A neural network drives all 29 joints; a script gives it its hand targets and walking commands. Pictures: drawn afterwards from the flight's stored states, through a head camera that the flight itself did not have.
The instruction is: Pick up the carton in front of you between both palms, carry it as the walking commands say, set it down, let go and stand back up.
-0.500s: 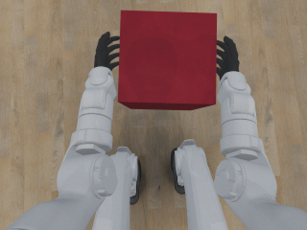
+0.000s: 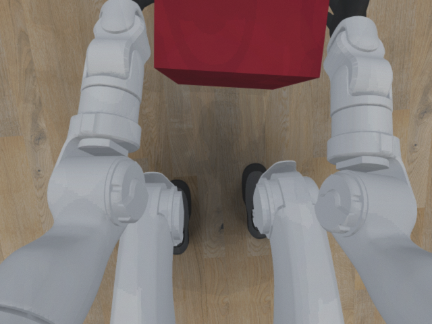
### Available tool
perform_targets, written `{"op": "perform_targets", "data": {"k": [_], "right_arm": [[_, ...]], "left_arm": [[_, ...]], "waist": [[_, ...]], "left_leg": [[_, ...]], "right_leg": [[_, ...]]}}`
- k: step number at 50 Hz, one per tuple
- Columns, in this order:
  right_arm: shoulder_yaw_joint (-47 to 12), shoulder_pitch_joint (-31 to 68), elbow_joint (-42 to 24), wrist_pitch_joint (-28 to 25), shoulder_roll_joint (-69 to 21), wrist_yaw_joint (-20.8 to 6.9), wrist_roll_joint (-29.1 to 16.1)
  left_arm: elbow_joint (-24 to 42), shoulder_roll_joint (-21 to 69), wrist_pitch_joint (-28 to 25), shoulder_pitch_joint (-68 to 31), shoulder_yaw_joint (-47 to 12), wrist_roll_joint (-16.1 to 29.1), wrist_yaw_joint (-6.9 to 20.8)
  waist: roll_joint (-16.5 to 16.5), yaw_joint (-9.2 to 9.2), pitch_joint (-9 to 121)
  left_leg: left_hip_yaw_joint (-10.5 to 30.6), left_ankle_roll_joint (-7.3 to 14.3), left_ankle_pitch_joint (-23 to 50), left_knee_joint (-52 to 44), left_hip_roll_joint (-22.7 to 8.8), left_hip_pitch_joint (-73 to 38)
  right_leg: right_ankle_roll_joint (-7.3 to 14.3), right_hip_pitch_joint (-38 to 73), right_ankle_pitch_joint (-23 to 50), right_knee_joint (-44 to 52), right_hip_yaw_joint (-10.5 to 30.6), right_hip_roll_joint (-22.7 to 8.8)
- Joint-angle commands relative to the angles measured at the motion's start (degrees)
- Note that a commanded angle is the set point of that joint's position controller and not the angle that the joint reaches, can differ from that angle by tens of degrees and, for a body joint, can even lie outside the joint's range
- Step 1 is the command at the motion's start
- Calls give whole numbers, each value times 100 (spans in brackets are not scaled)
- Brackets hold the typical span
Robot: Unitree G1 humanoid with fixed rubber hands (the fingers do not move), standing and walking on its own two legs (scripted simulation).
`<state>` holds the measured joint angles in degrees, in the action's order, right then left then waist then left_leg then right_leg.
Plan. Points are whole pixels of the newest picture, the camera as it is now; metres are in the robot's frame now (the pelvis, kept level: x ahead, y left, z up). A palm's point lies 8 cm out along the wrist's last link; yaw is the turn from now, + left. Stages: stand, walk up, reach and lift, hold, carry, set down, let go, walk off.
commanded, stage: set down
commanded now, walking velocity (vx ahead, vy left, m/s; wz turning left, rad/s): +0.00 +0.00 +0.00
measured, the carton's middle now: (233, 19) +0.55 -0.07 -0.22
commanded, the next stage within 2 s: none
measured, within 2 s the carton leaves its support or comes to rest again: rests again in 0.58 s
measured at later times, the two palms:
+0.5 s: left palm (142, 11) +0.57 +0.08 -0.22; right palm (328, 21) +0.53 -0.22 -0.21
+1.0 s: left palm (144, 16) +0.57 +0.08 -0.23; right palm (331, 25) +0.53 -0.23 -0.22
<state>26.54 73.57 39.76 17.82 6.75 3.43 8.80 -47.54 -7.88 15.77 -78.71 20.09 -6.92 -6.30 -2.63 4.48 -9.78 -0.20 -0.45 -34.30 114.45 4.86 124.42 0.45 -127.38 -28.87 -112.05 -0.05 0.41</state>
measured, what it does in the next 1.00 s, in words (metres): lowers itself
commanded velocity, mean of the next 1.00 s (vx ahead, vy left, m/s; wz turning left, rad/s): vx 0.00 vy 0.00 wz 0.00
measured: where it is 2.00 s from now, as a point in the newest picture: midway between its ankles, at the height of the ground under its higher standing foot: (217, 221)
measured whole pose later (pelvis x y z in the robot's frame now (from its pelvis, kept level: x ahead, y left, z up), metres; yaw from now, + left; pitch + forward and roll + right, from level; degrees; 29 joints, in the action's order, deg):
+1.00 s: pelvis -0.01 +0.01 -0.07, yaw -1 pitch +33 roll -1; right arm 25.1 85.4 55.4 13.3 17.3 -4.2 3.3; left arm -57.6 -13.7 12.3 -89.8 16.3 -3.3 -1.6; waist -1.0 5.3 -27.4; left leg -0.3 0.2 -37.1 129.7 6.1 125.6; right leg -0.5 -127.7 -31.6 -126.2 -0.5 0.2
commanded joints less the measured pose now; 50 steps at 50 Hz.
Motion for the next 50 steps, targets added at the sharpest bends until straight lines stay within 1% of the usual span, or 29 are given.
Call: {"op": "perform_targets", "data": {"k": [1, 5, 7, 8, 10, 12, 14, 16, 18, 24, 31, 40, 50], "right_arm": [[-2792, 3714, -122, -206, -4492, -1467, -915], [-2886, 3974, -93, -279, -4298, -1479, -1120], [-2985, 4160, -189, -318, -4256, -1476, -1268], [-3045, 4133, -189, -337, -4390, -1466, -1394], [-3133, 4213, -229, -339, -4485, -1468, -1566], [-3177, 4170, -157, -298, -4581, -1506, -1638], [-3185, 4056, -58, -271, -4668, -1560, -1650], [-3142, 3991, 29, -269, -4680, -1601, -1615], [-3070, 3966, 104, -292, -4647, -1621, -1564], [-2722, 3989, 391, -392, -4376, -1637, -1402], [-2410, 4072, 716, -444, -4145, -1732, -1332], [-2116, 3820, 1229, -401, -3920, -1874, -1146], [-1639, 3296, 1720, -318, -3441, -1901, -808]], "left_arm": [[137, 4899, -171, -3379, -2486, 826, 1368], [136, 4721, -249, -3664, -2675, 1060, 1339], [221, 4691, -292, -3822, -2826, 1220, 1312], [345, 4672, -328, -3953, -2923, 1316, 1286], [541, 4659, -372, -4149, -3074, 1458, 1247], [544, 4724, -360, -4086, -3096, 1464, 1232], [417, 4837, -339, -3873, -3045, 1412, 1254], [281, 4916, -334, -3732, -2985, 1377, 1293], [176, 4947, -350, -3697, -2930, 1370, 1324], [-56, 4775, -444, -3934, -2783, 1391, 1337], [-353, 4436, -486, -4059, -2577, 1285, 1311], [-864, 4154, -345, -3518, -2100, 912, 1442], [-1240, 3559, -203, -2987, -1730, 540, 1524]], "waist": [[-6, 327, 6953], [-44, 376, 6866], [-46, 400, 7061], [-40, 358, 7243], [-58, 339, 7558], [-62, 274, 7577], [-27, 227, 7335], [-16, 234, 6991], [-44, 278, 6666], [-248, 435, 5895], [-414, 467, 5229], [-273, 309, 3869], [-359, 209, 2638]], "left_leg": [[-246, -7, 1597, -651, 529, -2669], [-249, -2, 1722, -329, 492, -2707], [-257, 4, 1866, -177, 484, -2837], [-285, -1, 1943, -128, 491, -2889], [-297, 22, 2168, 3, 489, -3018], [-301, 53, 2294, 83, 496, -3076], [-292, 78, 2312, 127, 503, -2910], [-271, 96, 2248, 161, 508, -2718], [-241, 104, 2163, 193, 509, -2582], [-159, 98, 1791, 238, 489, -2408], [-113, 138, 1451, 274, 439, -2438], [-65, 193, 950, 299, 390, -1932], [25, 228, 417, 264, 293, -1781]], "right_leg": [[-197, 4539, 2214, 395, -257, 536], [-176, 4520, 2373, 85, -253, 497], [-165, 4655, 2562, -72, -261, 485], [-157, 4853, 2729, -144, -252, 495], [-144, 5076, 3082, -314, -251, 500], [-146, 5021, 3201, -424, -257, 515], [-149, 4840, 3189, -496, -249, 524], [-146, 4578, 3076, -532, -247, 527], [-137, 4296, 2915, -548, -253, 528], [-90, 3659, 2320, -580, -280, 508], [-59, 3126, 1772, -615, -276, 464], [-17, 2664, 1143, -625, -192, 433], [40, 2269, 515, -618, -132, 416]]}}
